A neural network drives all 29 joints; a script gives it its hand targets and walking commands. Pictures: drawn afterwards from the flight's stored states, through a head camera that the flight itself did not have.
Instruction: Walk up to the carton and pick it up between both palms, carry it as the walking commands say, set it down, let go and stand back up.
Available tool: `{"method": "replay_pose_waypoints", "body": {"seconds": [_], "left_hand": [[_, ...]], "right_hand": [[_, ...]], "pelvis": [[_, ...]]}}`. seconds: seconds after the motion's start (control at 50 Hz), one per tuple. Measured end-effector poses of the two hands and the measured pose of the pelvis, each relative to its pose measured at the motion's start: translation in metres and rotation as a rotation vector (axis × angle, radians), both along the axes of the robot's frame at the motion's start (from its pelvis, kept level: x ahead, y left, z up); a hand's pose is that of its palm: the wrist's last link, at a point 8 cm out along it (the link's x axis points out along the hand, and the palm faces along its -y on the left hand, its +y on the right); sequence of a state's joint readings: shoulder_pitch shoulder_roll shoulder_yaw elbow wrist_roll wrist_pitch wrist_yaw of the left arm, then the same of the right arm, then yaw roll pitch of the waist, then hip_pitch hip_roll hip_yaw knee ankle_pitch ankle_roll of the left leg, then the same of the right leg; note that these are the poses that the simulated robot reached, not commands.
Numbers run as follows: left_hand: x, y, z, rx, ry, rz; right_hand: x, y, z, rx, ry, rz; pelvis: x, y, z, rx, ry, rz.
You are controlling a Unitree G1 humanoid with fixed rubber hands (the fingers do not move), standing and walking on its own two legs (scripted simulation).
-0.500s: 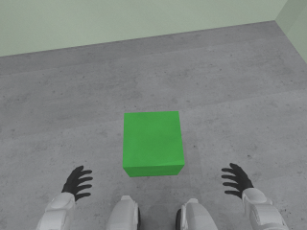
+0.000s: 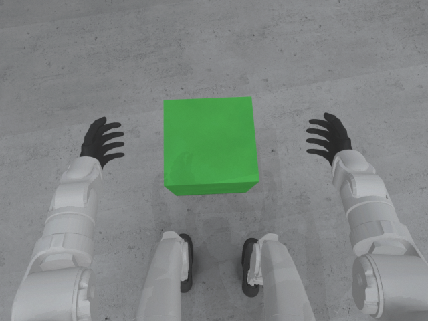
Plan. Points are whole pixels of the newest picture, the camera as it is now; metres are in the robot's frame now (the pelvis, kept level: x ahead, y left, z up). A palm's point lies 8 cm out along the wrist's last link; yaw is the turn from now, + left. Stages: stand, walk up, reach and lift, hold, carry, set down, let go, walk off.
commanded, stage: reach and lift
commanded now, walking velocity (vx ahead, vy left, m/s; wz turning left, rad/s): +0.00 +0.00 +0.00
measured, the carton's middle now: (209, 151) +0.52 +0.03 -0.52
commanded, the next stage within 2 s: none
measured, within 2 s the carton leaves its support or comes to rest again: neither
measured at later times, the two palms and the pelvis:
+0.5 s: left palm (101, 115) +0.49 +0.25 -0.11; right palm (323, 112) +0.50 -0.22 -0.12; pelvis +0.01 +0.00 -0.02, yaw -1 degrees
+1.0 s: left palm (126, 139) +0.49 +0.25 -0.27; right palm (299, 136) +0.50 -0.22 -0.28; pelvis -0.02 +0.00 -0.15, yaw -1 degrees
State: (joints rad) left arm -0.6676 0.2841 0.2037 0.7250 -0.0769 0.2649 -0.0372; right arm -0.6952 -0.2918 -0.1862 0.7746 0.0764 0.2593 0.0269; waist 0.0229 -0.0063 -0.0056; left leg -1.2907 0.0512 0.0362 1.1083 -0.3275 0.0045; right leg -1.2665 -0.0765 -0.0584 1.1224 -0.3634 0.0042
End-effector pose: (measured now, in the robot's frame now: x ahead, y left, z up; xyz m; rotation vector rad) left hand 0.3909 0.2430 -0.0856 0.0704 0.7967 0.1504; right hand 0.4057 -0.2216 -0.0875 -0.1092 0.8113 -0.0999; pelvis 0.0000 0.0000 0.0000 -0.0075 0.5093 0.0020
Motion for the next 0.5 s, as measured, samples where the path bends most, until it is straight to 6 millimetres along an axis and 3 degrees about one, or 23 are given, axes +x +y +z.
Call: {"method": "replay_pose_waypoints", "body": {"seconds": [0.3, 0.5], "left_hand": [[0.083, 0.006, -0.018, -0.009, -0.140, 0.013], [0.098, 0.006, -0.026, -0.013, -0.163, 0.003]], "right_hand": [[0.084, 0.003, -0.019, 0.024, -0.139, -0.001], [0.097, 0.006, -0.032, 0.032, -0.162, 0.002]], "pelvis": [[0.001, 0.002, -0.019, 0.004, 0.210, -0.018], [0.007, 0.003, -0.019, 0.004, 0.286, -0.017]]}}
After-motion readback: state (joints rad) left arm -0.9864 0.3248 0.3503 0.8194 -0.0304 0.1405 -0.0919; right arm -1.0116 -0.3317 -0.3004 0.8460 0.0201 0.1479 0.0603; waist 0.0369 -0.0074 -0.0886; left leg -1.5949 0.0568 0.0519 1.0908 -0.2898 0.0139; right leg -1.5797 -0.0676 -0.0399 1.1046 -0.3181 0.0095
